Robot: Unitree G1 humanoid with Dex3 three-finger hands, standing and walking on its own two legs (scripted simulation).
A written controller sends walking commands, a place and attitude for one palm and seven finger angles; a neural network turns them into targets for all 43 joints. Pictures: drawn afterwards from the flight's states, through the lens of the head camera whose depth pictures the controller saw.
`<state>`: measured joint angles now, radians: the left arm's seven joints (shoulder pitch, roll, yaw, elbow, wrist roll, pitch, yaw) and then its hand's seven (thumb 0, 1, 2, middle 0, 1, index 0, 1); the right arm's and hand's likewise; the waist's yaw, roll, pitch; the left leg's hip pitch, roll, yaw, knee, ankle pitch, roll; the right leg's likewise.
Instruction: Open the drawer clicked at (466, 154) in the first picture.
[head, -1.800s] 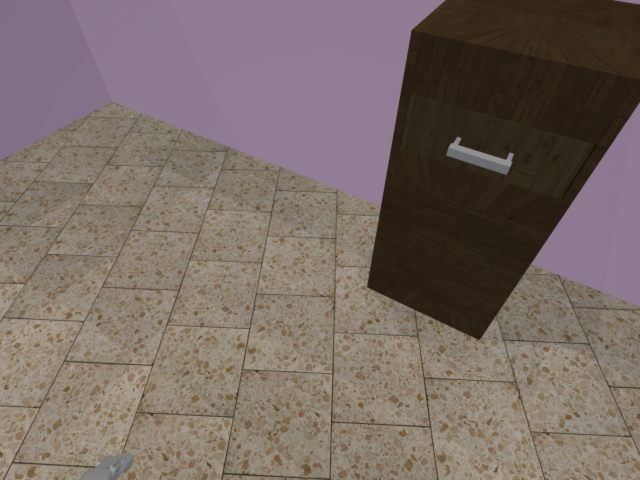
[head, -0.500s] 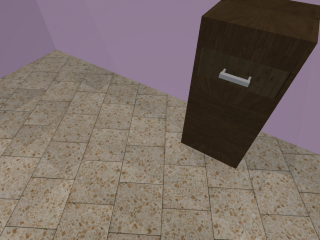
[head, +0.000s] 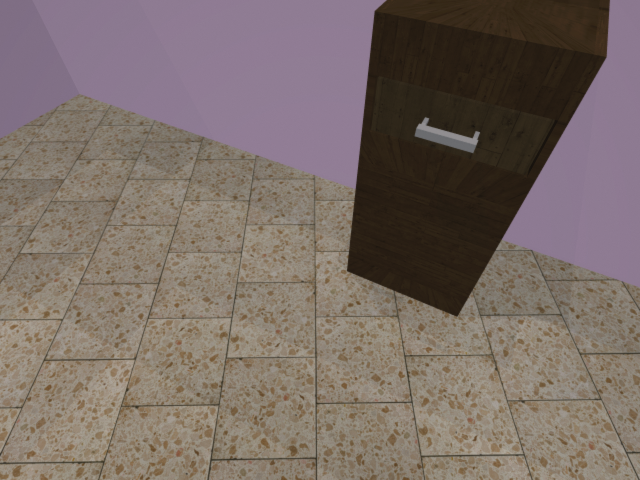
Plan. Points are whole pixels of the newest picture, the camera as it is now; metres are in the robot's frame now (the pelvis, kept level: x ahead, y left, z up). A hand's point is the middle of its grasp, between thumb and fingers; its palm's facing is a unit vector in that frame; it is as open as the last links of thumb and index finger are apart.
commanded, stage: turn to face it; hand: left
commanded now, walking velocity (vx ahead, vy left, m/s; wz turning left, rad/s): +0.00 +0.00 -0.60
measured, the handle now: (448, 133) +0.84 -0.23 -0.04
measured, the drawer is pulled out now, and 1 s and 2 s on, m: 0.00 0.00 0.00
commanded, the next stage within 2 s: take the last steps up to it in 0.64 s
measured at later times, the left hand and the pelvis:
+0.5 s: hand out of the picture +0.05 +0.14 -0.15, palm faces -0.15 -0.96 -0.25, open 7.4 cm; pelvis -0.02 -0.04 +0.00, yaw -13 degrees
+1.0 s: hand out of the picture +0.10 +0.21 -0.17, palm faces -0.35 -0.92 -0.18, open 7.4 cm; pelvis -0.01 +0.03 +0.01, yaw -23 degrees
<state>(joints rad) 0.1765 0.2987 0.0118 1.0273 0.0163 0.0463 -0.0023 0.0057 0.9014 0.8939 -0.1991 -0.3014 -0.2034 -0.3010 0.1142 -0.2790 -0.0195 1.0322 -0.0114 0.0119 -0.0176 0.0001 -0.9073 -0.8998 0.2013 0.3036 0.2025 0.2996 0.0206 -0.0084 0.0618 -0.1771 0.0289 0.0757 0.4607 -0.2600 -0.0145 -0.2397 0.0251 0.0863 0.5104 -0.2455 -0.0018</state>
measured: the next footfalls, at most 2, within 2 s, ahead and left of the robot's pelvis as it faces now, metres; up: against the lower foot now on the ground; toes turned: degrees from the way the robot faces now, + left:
left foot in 0.76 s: +0.03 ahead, +0.11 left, +0.00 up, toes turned -18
right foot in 1.34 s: +0.06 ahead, -0.24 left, +0.00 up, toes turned -34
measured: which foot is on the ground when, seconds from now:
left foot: down 0.00-0.16, up 0.18-0.74, down 0.76-1.00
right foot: down 0.00-0.76, up 0.78-1.00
